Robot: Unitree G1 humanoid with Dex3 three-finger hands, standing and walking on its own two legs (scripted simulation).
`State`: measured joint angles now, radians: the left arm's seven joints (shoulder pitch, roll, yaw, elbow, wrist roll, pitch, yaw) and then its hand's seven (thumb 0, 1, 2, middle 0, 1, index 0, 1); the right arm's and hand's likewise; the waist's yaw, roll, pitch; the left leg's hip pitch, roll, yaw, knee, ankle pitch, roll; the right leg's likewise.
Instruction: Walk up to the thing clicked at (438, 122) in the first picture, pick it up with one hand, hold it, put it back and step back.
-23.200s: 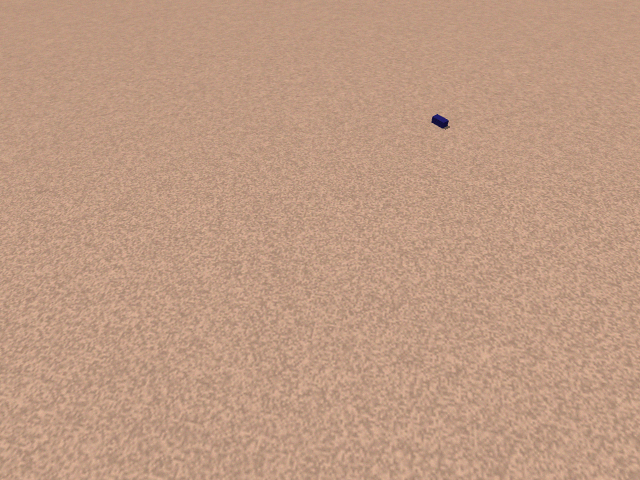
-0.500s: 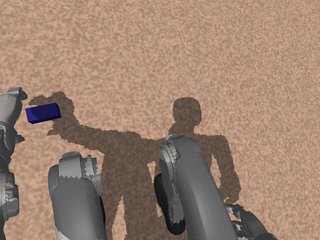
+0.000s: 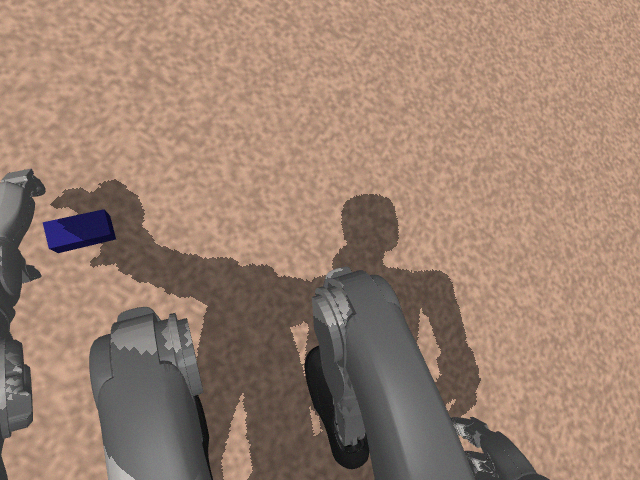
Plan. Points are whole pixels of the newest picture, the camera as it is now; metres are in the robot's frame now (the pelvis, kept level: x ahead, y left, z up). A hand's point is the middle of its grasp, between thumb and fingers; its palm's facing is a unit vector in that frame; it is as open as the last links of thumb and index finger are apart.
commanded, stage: rise first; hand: left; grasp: from above
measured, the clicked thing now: (81, 231) +0.47 +0.27 -0.31
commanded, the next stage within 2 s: approach in 0.60 s
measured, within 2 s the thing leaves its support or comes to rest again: neither
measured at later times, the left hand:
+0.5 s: hand (10, 243) +0.43 +0.31 -0.18, palm faces -0.44 -0.09 -0.89, open 11.5 cm
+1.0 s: hand (53, 215) +0.46 +0.27 -0.17, palm faces -0.42 -0.06 -0.90, open 11.6 cm
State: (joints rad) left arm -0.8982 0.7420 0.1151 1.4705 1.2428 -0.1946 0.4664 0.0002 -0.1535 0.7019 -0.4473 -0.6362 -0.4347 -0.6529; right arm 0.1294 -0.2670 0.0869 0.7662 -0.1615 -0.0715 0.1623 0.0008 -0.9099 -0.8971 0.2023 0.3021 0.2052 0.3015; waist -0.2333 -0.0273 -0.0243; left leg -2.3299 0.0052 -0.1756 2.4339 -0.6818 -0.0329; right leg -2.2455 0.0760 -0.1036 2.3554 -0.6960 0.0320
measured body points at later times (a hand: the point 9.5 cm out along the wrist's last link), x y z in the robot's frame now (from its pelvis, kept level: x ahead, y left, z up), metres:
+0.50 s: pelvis +0.00 +0.00 +0.00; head +0.23 +0.08 +0.38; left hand +0.45 +0.31 -0.13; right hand +0.07 -0.27 -0.10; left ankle +0.08 +0.13 -0.29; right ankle +0.10 -0.12 -0.29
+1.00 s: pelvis +0.00 +0.00 +0.00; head +0.23 +0.07 +0.38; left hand +0.47 +0.27 -0.12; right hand +0.06 -0.27 -0.10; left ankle +0.08 +0.13 -0.29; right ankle +0.10 -0.12 -0.29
